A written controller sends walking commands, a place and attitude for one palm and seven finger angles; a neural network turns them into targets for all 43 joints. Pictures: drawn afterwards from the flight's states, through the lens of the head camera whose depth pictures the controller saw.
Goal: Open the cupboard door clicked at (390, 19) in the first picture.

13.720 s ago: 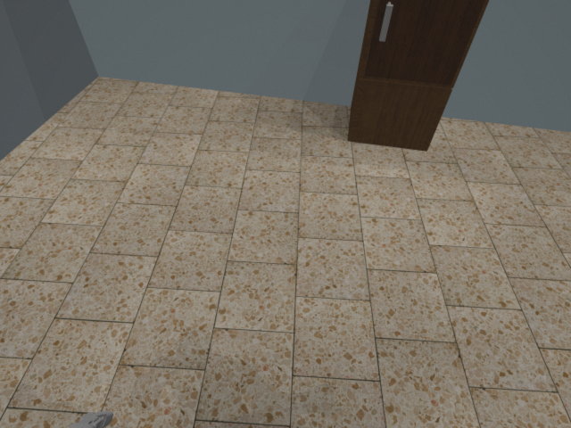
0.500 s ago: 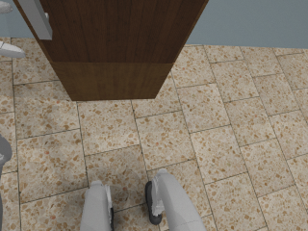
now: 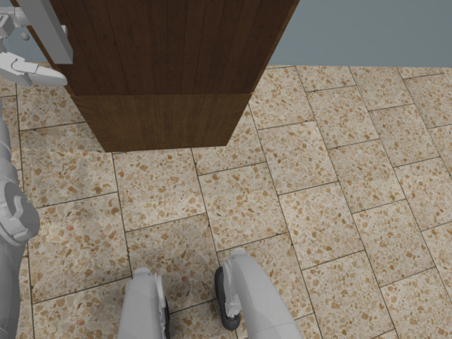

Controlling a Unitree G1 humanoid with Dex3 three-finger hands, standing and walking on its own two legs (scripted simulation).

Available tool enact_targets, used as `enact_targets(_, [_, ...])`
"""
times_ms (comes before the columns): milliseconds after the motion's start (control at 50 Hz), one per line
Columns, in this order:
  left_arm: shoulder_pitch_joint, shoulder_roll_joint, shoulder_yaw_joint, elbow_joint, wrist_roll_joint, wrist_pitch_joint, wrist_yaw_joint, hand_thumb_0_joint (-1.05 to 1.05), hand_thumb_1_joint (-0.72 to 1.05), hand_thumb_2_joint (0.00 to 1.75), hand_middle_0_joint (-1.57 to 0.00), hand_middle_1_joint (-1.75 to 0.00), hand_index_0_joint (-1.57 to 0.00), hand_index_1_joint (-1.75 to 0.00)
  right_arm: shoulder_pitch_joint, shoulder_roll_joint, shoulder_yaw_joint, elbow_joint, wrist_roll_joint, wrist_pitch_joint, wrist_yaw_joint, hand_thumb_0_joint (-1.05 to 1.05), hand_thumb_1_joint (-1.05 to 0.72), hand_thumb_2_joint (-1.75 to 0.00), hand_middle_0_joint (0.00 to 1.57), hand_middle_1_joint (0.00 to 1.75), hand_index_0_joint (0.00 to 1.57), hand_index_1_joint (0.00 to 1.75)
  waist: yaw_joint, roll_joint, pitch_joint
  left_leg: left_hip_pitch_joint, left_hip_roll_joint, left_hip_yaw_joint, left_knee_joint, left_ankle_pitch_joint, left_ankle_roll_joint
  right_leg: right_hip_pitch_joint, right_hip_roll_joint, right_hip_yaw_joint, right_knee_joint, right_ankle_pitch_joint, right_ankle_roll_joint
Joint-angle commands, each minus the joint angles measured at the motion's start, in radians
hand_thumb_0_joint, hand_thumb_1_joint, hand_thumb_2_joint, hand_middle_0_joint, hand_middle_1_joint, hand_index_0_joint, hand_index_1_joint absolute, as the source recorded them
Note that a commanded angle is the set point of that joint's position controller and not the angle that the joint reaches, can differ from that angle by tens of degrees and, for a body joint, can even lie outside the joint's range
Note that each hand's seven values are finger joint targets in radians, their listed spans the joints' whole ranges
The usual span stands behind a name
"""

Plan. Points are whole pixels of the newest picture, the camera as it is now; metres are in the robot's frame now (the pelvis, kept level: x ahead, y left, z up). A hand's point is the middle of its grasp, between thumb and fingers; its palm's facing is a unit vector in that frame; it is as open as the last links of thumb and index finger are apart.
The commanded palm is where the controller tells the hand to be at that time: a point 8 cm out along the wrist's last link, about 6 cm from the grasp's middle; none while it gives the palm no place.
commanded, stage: slide the fingers in behind the handle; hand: left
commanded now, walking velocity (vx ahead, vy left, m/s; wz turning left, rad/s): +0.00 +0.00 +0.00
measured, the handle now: (45, 9) +0.62 +0.20 +0.06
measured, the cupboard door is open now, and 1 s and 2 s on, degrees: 0 0 1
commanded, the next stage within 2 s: close the thumb around the handle in 0.92 s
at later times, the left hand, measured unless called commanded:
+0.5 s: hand (58, 39) +0.56 +0.18 +0.06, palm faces +0.00 -1.00 -0.03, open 13.9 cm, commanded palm +0.54 +0.21 +0.06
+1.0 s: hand (56, 40) +0.55 +0.18 +0.07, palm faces +0.01 -1.00 -0.02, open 14.0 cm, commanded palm +0.54 +0.21 +0.06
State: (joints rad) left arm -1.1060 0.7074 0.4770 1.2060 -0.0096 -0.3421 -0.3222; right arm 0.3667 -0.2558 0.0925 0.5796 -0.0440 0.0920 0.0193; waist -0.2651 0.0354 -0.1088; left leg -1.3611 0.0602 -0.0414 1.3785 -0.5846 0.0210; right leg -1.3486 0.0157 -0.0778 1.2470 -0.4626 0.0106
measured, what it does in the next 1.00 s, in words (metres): stands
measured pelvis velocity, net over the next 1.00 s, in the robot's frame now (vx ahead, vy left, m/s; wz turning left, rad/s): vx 0.00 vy -0.01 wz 0.02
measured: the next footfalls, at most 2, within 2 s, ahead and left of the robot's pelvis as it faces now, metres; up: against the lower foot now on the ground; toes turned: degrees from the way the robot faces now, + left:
none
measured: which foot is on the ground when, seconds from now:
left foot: down 0.00-1.00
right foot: down 0.00-1.00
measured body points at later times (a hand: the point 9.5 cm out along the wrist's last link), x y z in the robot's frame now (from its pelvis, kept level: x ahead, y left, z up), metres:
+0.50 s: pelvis +0.01 -0.01 +0.01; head +0.19 +0.03 +0.41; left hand +0.56 +0.23 +0.06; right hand +0.01 -0.27 -0.10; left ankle +0.01 +0.10 -0.60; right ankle +0.06 -0.13 -0.60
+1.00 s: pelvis +0.00 -0.01 +0.01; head +0.18 +0.02 +0.41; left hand +0.55 +0.23 +0.07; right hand +0.00 -0.27 -0.10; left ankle +0.01 +0.10 -0.60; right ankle +0.06 -0.13 -0.60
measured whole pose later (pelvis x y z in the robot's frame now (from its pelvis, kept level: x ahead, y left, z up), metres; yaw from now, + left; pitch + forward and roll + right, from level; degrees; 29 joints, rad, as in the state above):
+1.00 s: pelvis +0.00 -0.01 +0.01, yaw +1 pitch +30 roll -4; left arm -1.07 0.59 0.42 1.22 -0.03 -0.40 -0.24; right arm 0.35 -0.26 0.06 0.59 -0.04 0.09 0.03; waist -0.24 0.04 -0.12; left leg -1.30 0.06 -0.04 1.35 -0.57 0.00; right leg -1.31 0.01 -0.07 1.25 -0.47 -0.01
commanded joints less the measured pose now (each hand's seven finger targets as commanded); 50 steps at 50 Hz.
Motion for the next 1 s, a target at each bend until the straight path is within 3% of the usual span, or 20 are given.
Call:
enact_targets(0, [-0.392, 0.225, 0.003, -0.241, -0.021, -0.07, 0.001, 0.0, -0.5, 0.3, -0.3, -1.2, -0.3, -1.2, 0.225, -0.216, -0.084, -0.014, 0.002, 0.001, -0.007, 0.0, -0.9, -0.9, 0.2, 0.3, 0.2, 0.3, 0.01, 0.267, -0.645, 0.558, -0.01, -0.061, -0.156, 0.536, 0.001, 0.282, 0.034, 0.01, -0.11, 0.278, -0.037])
enact_targets(60, [-0.411, 0.162, -0.03, -0.255, -0.036, -0.071, 0.005, 0.0, -0.5, 0.3, -0.3, -1.2, -0.3, -1.2, 0.224, -0.212, -0.088, -0.008, 0.003, -0.001, -0.006, 0.0, -0.9, -0.9, 0.2, 0.3, 0.2, 0.3, -0.006, 0.253, -0.621, 0.559, -0.011, -0.064, -0.162, 0.521, 0.005, 0.268, 0.034, 0.01, -0.119, 0.272, -0.037])
enact_targets(100, [-0.395, 0.171, -0.015, -0.259, -0.038, -0.076, 0.015, 0.0, -0.5, 0.3, -0.3, -1.2, -0.3, -1.2, 0.227, -0.213, -0.092, -0.005, 0.003, 0.0, -0.005, 0.0, -0.9, -0.9, 0.2, 0.3, 0.2, 0.3, 0.008, 0.262, -0.637, 0.579, -0.013, -0.064, -0.167, 0.538, -0.001, 0.277, 0.033, 0.009, -0.121, 0.276, -0.037])
enact_targets(140, [-0.409, 0.142, -0.03, -0.254, -0.038, -0.076, 0.03, 0.0, -0.5, 0.3, -0.3, -1.2, -0.3, -1.2, 0.224, -0.209, -0.093, 0.0, 0.0, -0.001, -0.004, 0.0, -0.9, -0.9, 0.2, 0.3, 0.2, 0.3, -0.006, 0.231, -0.608, 0.552, -0.013, -0.058, -0.166, 0.511, 0.003, 0.278, 0.033, 0.01, -0.128, 0.269, -0.033])
enact_targets(220, [-0.398, 0.116, -0.045, -0.245, -0.025, -0.093, 0.057, 0.0, -0.5, 0.3, -0.3, -1.2, -0.3, -1.2, 0.222, -0.203, -0.094, 0.001, -0.004, 0.0, 0.0, 0.0, -0.9, -0.9, 0.2, 0.3, 0.2, 0.3, 0.004, 0.252, -0.608, 0.569, -0.017, -0.057, -0.171, 0.526, -0.002, 0.277, 0.031, 0.01, -0.123, 0.272, -0.038])
enact_targets(260, [-0.399, 0.12, -0.036, -0.262, -0.024, -0.107, 0.067, 0.0, -0.5, 0.3, -0.3, -1.2, -0.3, -1.2, 0.222, -0.203, -0.098, -0.002, -0.006, -0.001, 0.001, 0.0, -0.9, -0.9, 0.2, 0.3, 0.2, 0.3, 0.003, 0.237, -0.632, 0.573, -0.017, -0.057, -0.164, 0.545, 0.0, 0.291, 0.03, 0.016, -0.119, 0.296, -0.039])
enact_targets(300, [-0.367, 0.112, -0.037, -0.235, -0.023, -0.109, 0.074, 0.0, -0.5, 0.3, -0.3, -1.2, -0.3, -1.2, 0.216, -0.198, -0.096, -0.005, -0.005, 0.002, 0.006, 0.0, -0.9, -0.9, 0.2, 0.3, 0.2, 0.3, 0.015, 0.24, -0.611, 0.553, -0.021, -0.046, -0.172, 0.526, -0.001, 0.311, 0.03, 0.016, -0.125, 0.293, -0.038])
enact_targets(320, [-0.374, 0.102, -0.045, -0.241, -0.024, -0.11, 0.077, 0.0, -0.5, 0.3, -0.3, -1.2, -0.3, -1.2, 0.212, -0.198, -0.095, -0.008, -0.004, 0.003, 0.007, 0.0, -0.9, -0.9, 0.2, 0.3, 0.2, 0.3, 0.009, 0.216, -0.605, 0.534, -0.023, -0.044, -0.172, 0.515, 0.002, 0.328, 0.031, 0.019, -0.126, 0.3, -0.037])
enact_targets(340, [-0.347, 0.105, -0.037, -0.21, -0.021, -0.104, 0.081, 0.0, -0.5, 0.3, -0.3, -1.2, -0.3, -1.2, 0.212, -0.198, -0.096, -0.011, -0.002, 0.005, 0.005, 0.0, -0.9, -0.9, 0.2, 0.3, 0.2, 0.3, 0.01, 0.179, -0.591, 0.497, -0.025, -0.036, -0.171, 0.489, 0.006, 0.349, 0.032, 0.023, -0.129, 0.297, -0.034])
enact_targets(380, [-0.38, 0.109, -0.042, -0.208, -0.019, -0.107, 0.085, 0.0, -0.5, 0.3, -0.3, -1.2, -0.3, -1.2, 0.208, -0.197, -0.091, -0.014, -0.001, 0.005, 0.003, 0.0, -0.9, -0.9, 0.2, 0.3, 0.2, 0.3, 0.002, 0.181, -0.572, 0.469, -0.026, -0.03, -0.17, 0.465, 0.01, 0.354, 0.031, 0.029, -0.128, 0.296, -0.034])
enact_targets(420, [-0.394, 0.123, -0.034, -0.242, -0.016, -0.12, 0.089, 0.0, -0.5, 0.3, -0.3, -1.2, -0.3, -1.2, 0.204, -0.195, -0.093, -0.019, -0.002, 0.003, 0.002, 0.0, -0.9, -0.9, 0.2, 0.3, 0.2, 0.3, 0.011, 0.194, -0.611, 0.471, -0.029, -0.024, -0.167, 0.459, 0.01, 0.377, 0.03, 0.035, -0.126, 0.298, -0.034])
enact_targets(500, [-0.372, 0.092, -0.042, -0.258, -0.027, -0.138, 0.089, 0.0, -0.5, 0.3, -0.3, -1.2, -0.3, -1.2, 0.203, -0.192, -0.1, -0.017, -0.002, 0.0, 0.006, 0.0, -0.9, -0.9, 0.2, 0.3, 0.2, 0.3, 0.016, 0.196, -0.645, 0.508, -0.029, -0.028, -0.167, 0.495, 0.006, 0.383, 0.029, 0.034, -0.122, 0.326, -0.034])
enact_targets(540, [-0.373, 0.097, -0.039, -0.241, -0.03, -0.131, 0.091, 0.0, -0.5, 0.3, -0.3, -1.2, -0.3, -1.2, 0.2, -0.193, -0.099, -0.015, 0.001, 0.001, 0.005, 0.0, -0.9, -0.9, 0.2, 0.3, 0.2, 0.3, 0.014, 0.176, -0.613, 0.464, -0.031, -0.018, -0.167, 0.451, 0.01, 0.399, 0.029, 0.041, -0.132, 0.308, -0.03])
enact_targets(680, [-0.374, 0.1, -0.042, -0.211, -0.03, -0.129, 0.08, 0.0, -0.5, 0.3, -0.3, -1.2, -0.3, -1.2, 0.199, -0.193, -0.096, -0.01, 0.004, -0.004, -0.001, 0.0, -0.9, -0.9, 0.2, 0.3, 0.2, 0.3, 0.013, 0.166, -0.603, 0.443, -0.034, -0.015, -0.167, 0.423, 0.013, 0.399, 0.03, 0.046, -0.133, 0.293, -0.03])
enact_targets(720, [-0.395, 0.112, -0.038, -0.206, -0.03, -0.128, 0.08, 0.0, -0.5, 0.3, -0.3, -1.2, -0.3, -1.2, 0.199, -0.195, -0.096, -0.006, 0.004, -0.006, -0.005, 0.0, -0.9, -0.9, 0.2, 0.3, 0.2, 0.3, 0.002, 0.145, -0.593, 0.42, -0.033, -0.014, -0.164, 0.401, 0.017, 0.401, 0.029, 0.048, -0.136, 0.28, -0.028])
enact_targets(760, [-0.407, 0.112, -0.041, -0.238, -0.03, -0.138, 0.076, 0.0, -0.5, 0.3, -0.3, -1.2, -0.3, -1.2, 0.201, -0.193, -0.097, -0.008, 0.002, -0.011, -0.004, 0.0, -0.9, -0.9, 0.2, 0.3, 0.2, 0.3, 0.012, 0.196, -0.628, 0.461, -0.033, -0.018, -0.165, 0.427, 0.013, 0.392, 0.029, 0.046, -0.127, 0.289, -0.034])
enact_targets(800, [-0.382, 0.107, -0.038, -0.241, -0.034, -0.14, 0.074, 0.0, -0.5, 0.3, -0.3, -1.2, -0.3, -1.2, 0.201, -0.195, -0.099, -0.006, 0.001, -0.009, -0.003, 0.0, -0.9, -0.9, 0.2, 0.3, 0.2, 0.3, 0.017, 0.203, -0.648, 0.488, -0.031, -0.021, -0.163, 0.463, 0.009, 0.389, 0.028, 0.043, -0.125, 0.311, -0.033])
enact_targets(820, [-0.367, 0.078, -0.054, -0.22, -0.037, -0.133, 0.072, 0.0, -0.5, 0.3, -0.3, -1.2, -0.3, -1.2, 0.2, -0.193, -0.099, -0.005, 0.003, -0.009, -0.001, 0.0, -0.9, -0.9, 0.2, 0.3, 0.2, 0.3, 0.012, 0.185, -0.626, 0.48, -0.032, -0.019, -0.165, 0.455, 0.009, 0.384, 0.029, 0.041, -0.13, 0.307, -0.031])
enact_targets(900, [-0.372, 0.101, -0.049, -0.179, -0.032, -0.118, 0.072, 0.0, -0.5, 0.3, -0.3, -1.2, -0.3, -1.2, 0.196, -0.198, -0.094, -0.006, 0.007, -0.007, -0.004, 0.0, -0.9, -0.9, 0.2, 0.3, 0.2, 0.3, 0.008, 0.168, -0.563, 0.429, -0.032, -0.016, -0.172, 0.385, 0.013, 0.364, 0.03, 0.041, -0.139, 0.247, -0.029])
enact_targets(980, [-0.394, 0.118, -0.036, -0.189, -0.029, -0.121, 0.078, 0.0, -0.5, 0.3, -0.3, -1.2, -0.3, -1.2, 0.199, -0.201, -0.093, -0.01, 0.004, -0.013, -0.008, 0.0, -0.9, -0.9, 0.2, 0.3, 0.2, 0.3, 0.005, 0.161, -0.594, 0.427, -0.032, -0.019, -0.166, 0.382, 0.016, 0.37, 0.03, 0.044, -0.134, 0.243, -0.029])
